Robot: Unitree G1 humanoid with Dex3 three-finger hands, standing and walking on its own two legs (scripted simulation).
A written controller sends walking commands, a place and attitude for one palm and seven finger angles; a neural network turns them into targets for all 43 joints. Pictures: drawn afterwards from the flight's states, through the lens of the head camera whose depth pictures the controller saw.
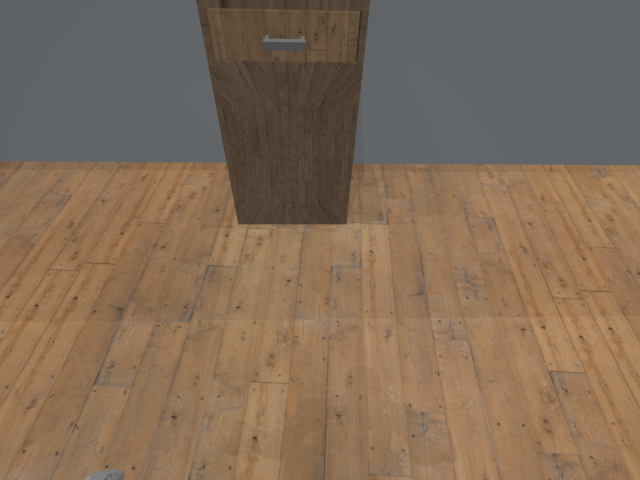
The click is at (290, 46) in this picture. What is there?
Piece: drawer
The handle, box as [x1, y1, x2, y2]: [263, 35, 304, 50]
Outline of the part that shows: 263,39 263,49 266,50 304,50 303,36 301,36 300,39 269,39 268,35 265,35 265,38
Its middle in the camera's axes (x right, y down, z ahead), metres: -0.11 -0.58 +1.13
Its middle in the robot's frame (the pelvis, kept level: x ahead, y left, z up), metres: +1.24 +0.18 +0.03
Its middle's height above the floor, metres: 0.80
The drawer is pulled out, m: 0.00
